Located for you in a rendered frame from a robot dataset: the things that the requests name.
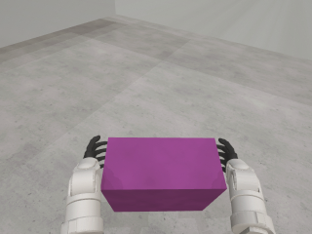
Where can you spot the carton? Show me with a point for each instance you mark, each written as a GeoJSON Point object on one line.
{"type": "Point", "coordinates": [161, 174]}

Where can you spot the left robot hand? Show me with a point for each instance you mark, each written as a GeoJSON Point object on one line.
{"type": "Point", "coordinates": [91, 151]}

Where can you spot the right robot hand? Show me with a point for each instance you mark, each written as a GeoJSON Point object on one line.
{"type": "Point", "coordinates": [228, 152]}

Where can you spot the left robot forearm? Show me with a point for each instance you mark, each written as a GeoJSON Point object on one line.
{"type": "Point", "coordinates": [83, 198]}

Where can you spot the right robot forearm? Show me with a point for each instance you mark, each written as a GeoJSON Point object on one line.
{"type": "Point", "coordinates": [249, 215]}

